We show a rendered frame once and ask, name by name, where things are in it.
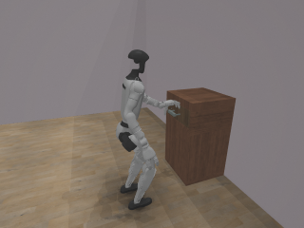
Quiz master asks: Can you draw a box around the robot left upper arm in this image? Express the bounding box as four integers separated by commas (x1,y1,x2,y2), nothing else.
142,93,147,103

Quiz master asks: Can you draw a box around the left robot shin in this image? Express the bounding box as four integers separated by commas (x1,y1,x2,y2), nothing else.
125,158,144,188

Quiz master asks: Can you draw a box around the robot right hand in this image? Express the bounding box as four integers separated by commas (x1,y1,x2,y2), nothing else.
142,146,160,170

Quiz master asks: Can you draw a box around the drawer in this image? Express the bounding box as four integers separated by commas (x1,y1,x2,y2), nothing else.
167,99,191,129

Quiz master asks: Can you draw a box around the handle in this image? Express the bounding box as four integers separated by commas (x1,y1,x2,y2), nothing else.
167,109,180,117

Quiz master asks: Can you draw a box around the robot right upper arm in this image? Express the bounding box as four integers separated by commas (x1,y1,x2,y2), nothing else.
123,81,144,120

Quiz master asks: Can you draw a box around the robot head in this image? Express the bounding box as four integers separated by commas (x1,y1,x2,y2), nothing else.
125,49,149,82

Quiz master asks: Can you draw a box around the right robot forearm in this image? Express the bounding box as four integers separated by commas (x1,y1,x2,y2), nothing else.
125,112,149,149

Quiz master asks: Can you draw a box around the robot left hand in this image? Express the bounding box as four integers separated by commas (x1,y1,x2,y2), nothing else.
163,100,181,116

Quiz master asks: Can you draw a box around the cabinet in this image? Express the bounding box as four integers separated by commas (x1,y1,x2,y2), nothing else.
165,87,236,186

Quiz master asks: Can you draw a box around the left robot forearm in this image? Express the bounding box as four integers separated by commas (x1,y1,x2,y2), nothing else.
145,95,166,109

